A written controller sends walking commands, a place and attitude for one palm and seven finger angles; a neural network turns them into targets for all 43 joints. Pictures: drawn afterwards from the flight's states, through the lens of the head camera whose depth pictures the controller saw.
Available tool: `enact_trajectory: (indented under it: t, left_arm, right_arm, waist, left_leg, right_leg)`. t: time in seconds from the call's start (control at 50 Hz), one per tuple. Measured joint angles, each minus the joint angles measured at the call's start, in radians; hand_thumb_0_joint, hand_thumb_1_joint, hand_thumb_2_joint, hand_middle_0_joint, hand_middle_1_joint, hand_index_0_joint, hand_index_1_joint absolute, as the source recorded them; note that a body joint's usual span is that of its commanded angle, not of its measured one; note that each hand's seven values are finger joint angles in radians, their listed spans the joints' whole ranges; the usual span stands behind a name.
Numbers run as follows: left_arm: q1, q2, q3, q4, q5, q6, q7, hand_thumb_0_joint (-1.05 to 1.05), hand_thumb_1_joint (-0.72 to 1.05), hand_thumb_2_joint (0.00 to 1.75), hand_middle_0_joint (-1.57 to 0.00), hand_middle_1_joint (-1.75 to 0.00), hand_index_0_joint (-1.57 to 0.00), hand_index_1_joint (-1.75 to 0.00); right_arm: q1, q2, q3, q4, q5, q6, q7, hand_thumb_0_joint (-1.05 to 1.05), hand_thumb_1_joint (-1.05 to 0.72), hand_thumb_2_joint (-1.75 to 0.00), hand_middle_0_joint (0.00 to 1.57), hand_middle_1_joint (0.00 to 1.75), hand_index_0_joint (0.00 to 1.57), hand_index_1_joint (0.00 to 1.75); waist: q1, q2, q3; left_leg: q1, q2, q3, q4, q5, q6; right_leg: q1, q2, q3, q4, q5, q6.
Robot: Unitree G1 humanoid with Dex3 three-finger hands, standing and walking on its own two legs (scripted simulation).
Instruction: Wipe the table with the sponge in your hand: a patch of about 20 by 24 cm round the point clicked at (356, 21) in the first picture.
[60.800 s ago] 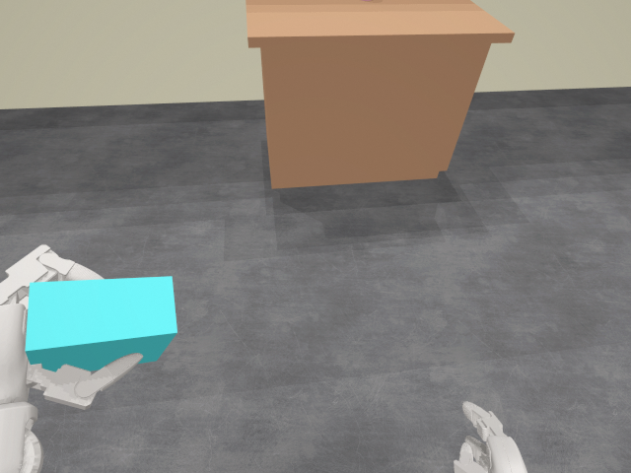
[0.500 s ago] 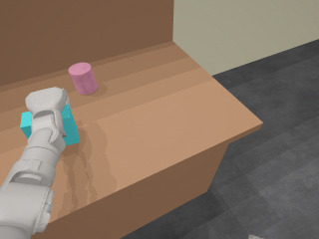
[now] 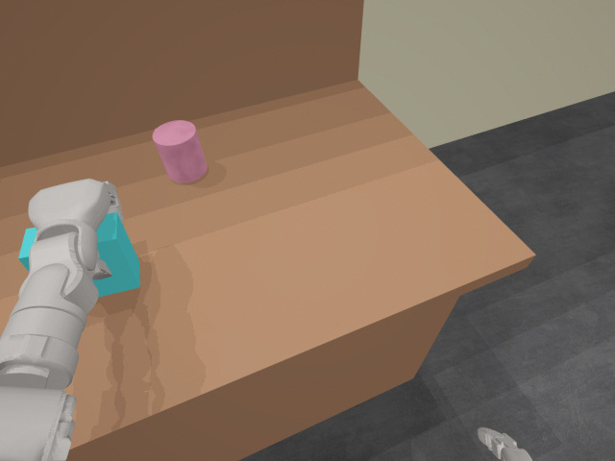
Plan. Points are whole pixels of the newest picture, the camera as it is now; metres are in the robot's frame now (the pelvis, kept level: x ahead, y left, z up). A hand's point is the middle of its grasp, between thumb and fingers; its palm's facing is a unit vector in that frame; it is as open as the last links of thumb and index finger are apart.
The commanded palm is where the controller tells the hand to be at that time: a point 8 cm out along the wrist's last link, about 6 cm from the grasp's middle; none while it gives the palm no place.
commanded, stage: wipe back along the first lane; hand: left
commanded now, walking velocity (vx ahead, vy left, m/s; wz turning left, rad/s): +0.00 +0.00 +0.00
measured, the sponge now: (91, 267) +0.36 +0.35 +0.03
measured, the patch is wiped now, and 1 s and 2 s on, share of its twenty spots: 0.95 0.95 0.95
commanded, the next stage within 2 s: lift the sponge slowly off the table in 1.56 s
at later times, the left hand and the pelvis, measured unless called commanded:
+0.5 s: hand (85, 274) +0.32 +0.31 +0.08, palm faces -0.03 -0.04 -1.00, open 9.8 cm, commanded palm +0.29 +0.30 +0.12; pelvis -0.02 +0.00 +0.00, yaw +1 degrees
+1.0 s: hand (90, 301) +0.28 +0.29 +0.08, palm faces +0.02 -0.05 -1.00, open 9.8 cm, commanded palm +0.24 +0.27 +0.12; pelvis -0.02 -0.01 +0.00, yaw -1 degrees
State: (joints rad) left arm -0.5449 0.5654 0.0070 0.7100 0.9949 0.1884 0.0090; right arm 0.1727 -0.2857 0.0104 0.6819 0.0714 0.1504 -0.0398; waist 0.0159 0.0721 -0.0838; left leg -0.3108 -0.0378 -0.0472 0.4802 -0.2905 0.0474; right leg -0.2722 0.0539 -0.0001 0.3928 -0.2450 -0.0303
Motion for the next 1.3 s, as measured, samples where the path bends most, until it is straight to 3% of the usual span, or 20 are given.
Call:
enact_trajectory:
  t: [0.26, 0.44, 0.58, 0.96, 1.14, 1.3]
  left_arm:
    - [0.201, -0.049, -0.009, -0.251, -0.049, 0.067, 0.026, 0.0, -0.51, 1.04, -0.76, -1.44, -0.79, -1.43]
    - [0.192, -0.083, -0.068, -0.264, -0.033, 0.135, 0.029, 0.0, -0.51, 1.04, -0.75, -1.45, -0.78, -1.43]
    - [0.185, -0.085, -0.072, -0.238, -0.022, 0.127, 0.029, -0.01, -0.5, 1.04, -0.75, -1.45, -0.78, -1.44]
    - [0.397, -0.095, -0.06, -0.469, -0.054, 0.166, 0.05, -0.01, -0.5, 1.04, -0.74, -1.46, -0.77, -1.45]
    - [0.541, -0.109, -0.069, -0.636, -0.073, 0.187, 0.059, 0.0, -0.5, 1.04, -0.74, -1.46, -0.77, -1.45]
    - [0.59, -0.118, -0.083, -0.708, -0.075, 0.222, 0.057, 0.0, -0.5, 1.04, -0.74, -1.46, -0.77, -1.45]
  right_arm:
    - [-0.009, -0.008, -0.014, -0.01, 0.001, 0.005, 0.023, 0.01, -0.91, -0.9, 0.2, 0.3, 0.2, 0.3]
    - [-0.062, 0.009, 0.008, -0.022, 0.005, 0.002, 0.015, 0.01, -0.91, -0.9, 0.2, 0.3, 0.2, 0.3]
    - [-0.066, 0.023, 0.023, -0.034, 0.004, 0.0, 0.011, 0.01, -0.91, -0.9, 0.2, 0.3, 0.2, 0.3]
    - [-0.053, -0.002, 0.004, -0.021, 0.003, -0.011, 0.024, 0.01, -0.91, -0.9, 0.2, 0.3, 0.2, 0.3]
    - [-0.1, 0.003, 0.005, -0.038, 0.001, -0.024, 0.035, 0.01, -0.91, -0.9, 0.2, 0.3, 0.2, 0.3]
    - [-0.143, 0.016, 0.018, -0.05, 0.002, -0.026, 0.034, 0.01, -0.91, -0.9, 0.2, 0.3, 0.2, 0.3]
  waist:
    - [0.02, 0.014, -0.006]
    - [0.033, 0.007, 0.006]
    - [0.033, 0.006, 0.003]
    - [0.042, 0.029, 0.005]
    - [0.059, 0.039, -0.002]
    - [0.075, 0.035, 0.011]
  left_leg:
    - [0.032, -0.006, 0.004, -0.006, 0.002, 0.007]
    - [0.046, -0.014, -0.004, -0.001, 0.019, 0.006]
    - [0.043, -0.011, -0.002, 0.002, 0.025, 0.002]
    - [0.081, 0.002, 0.01, 0.001, 0.008, -0.007]
    - [0.11, 0.005, 0.017, 0.001, -0.003, -0.01]
    - [0.125, 0.007, 0.017, 0.0, 0.001, -0.014]
  right_leg:
    - [0.033, -0.006, 0.004, -0.007, 0.003, 0.008]
    - [0.043, -0.014, -0.006, 0.012, 0.007, 0.006]
    - [0.036, -0.011, -0.004, 0.021, 0.012, 0.002]
    - [0.064, 0.001, 0.008, 0.031, -0.003, -0.007]
    - [0.086, 0.005, 0.016, 0.041, -0.016, -0.01]
    - [0.098, 0.006, 0.015, 0.046, -0.016, -0.013]
